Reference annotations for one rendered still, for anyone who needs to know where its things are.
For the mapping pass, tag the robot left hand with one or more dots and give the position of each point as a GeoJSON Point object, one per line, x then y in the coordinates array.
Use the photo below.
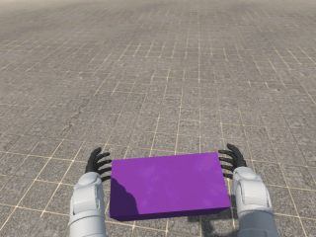
{"type": "Point", "coordinates": [93, 165]}

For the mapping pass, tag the right robot forearm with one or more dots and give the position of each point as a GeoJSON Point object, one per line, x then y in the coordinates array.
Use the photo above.
{"type": "Point", "coordinates": [253, 204]}

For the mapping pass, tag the robot right hand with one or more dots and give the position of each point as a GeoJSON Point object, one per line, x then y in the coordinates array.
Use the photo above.
{"type": "Point", "coordinates": [237, 161]}

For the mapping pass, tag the carton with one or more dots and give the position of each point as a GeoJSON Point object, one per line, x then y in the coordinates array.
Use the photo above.
{"type": "Point", "coordinates": [167, 186]}

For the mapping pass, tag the left robot forearm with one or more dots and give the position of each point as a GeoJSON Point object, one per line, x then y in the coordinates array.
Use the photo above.
{"type": "Point", "coordinates": [87, 208]}

